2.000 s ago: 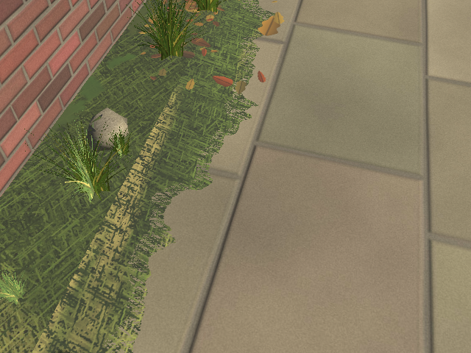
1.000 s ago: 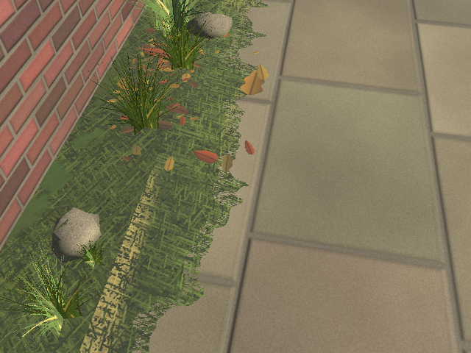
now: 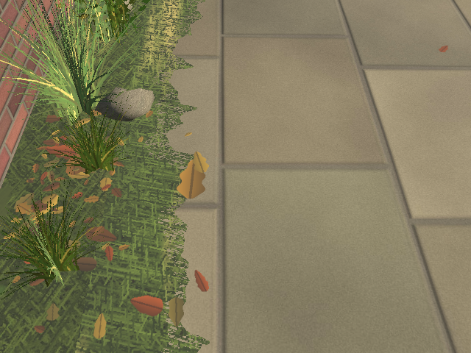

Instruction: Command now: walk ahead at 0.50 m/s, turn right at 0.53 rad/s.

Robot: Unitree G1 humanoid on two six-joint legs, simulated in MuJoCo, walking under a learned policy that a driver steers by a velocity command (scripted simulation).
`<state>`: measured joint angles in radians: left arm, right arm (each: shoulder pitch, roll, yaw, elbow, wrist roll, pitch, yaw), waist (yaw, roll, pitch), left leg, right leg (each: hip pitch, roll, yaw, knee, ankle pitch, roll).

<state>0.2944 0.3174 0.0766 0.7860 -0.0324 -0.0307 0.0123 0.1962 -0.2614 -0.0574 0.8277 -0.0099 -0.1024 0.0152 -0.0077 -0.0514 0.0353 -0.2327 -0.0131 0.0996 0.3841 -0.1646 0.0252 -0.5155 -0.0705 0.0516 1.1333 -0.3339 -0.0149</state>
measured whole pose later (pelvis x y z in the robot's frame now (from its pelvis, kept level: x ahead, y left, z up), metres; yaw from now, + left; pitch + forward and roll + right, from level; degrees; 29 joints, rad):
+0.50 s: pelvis +0.25 -0.09 +0.00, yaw -18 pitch +1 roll +0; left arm 0.26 0.29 0.07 0.68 -0.01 -0.04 -0.03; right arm 0.15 -0.31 -0.06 0.81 0.01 -0.11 0.01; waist 0.01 0.02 0.07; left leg -0.48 0.08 -0.04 1.14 -0.35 0.00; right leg -0.31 0.09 0.00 0.46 -0.17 -0.09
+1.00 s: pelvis +0.54 -0.13 +0.00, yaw -33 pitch +1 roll +1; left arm 0.30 0.31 0.07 0.70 -0.02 -0.03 0.01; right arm 0.21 -0.27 -0.06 0.79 -0.01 -0.10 0.03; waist -0.02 -0.04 0.02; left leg -0.27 -0.04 0.04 0.43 -0.18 0.03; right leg -0.47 -0.01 0.08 1.15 -0.37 -0.02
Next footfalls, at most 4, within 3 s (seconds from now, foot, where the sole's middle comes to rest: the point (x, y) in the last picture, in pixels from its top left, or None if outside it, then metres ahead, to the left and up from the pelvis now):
0.34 right None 0.32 -0.17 -0.78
0.82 left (263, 294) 0.65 -0.08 -0.78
1.30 right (372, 274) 0.72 -0.42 -0.78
1.80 left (309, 185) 1.07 -0.26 -0.78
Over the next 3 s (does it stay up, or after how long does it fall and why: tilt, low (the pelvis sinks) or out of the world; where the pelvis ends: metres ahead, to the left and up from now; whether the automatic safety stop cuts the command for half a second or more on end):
stays up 1.37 -0.34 -0.01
